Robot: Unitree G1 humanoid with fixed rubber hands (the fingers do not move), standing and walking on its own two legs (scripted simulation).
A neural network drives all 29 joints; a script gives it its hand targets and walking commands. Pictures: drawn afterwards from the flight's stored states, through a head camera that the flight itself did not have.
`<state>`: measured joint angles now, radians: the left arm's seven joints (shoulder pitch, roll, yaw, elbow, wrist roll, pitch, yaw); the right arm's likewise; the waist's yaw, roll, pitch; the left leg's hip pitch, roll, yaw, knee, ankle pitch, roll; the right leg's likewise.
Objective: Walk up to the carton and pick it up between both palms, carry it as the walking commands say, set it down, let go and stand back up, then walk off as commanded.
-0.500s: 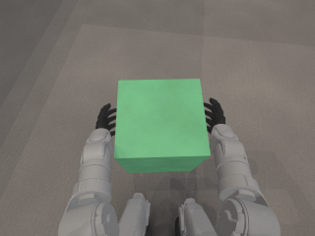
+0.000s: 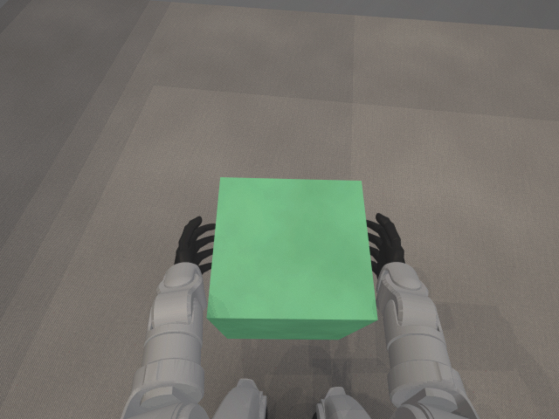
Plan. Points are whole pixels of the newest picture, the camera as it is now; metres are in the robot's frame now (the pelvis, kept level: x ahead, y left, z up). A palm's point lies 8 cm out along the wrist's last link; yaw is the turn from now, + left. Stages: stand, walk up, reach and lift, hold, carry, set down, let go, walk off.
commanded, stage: reach and lift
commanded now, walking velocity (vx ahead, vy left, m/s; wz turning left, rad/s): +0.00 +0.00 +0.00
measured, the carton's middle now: (286, 268) +0.37 +0.02 -0.09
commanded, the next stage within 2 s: none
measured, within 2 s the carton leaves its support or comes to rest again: neither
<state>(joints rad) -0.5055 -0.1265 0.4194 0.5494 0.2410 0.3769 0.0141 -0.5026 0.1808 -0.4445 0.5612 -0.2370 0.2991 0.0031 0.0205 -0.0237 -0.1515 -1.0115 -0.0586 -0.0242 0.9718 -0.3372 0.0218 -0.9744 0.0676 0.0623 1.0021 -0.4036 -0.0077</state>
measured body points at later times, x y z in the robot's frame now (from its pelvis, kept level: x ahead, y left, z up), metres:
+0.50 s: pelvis +0.02 -0.01 +0.05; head +0.08 +0.00 +0.50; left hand +0.34 +0.16 +0.02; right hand +0.36 -0.14 +0.03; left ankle +0.06 +0.10 -0.67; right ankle +0.03 -0.11 -0.67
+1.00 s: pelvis +0.02 +0.00 +0.07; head -0.01 +0.00 +0.52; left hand +0.32 +0.16 +0.09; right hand +0.34 -0.14 +0.10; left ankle +0.06 +0.10 -0.67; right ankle +0.03 -0.11 -0.67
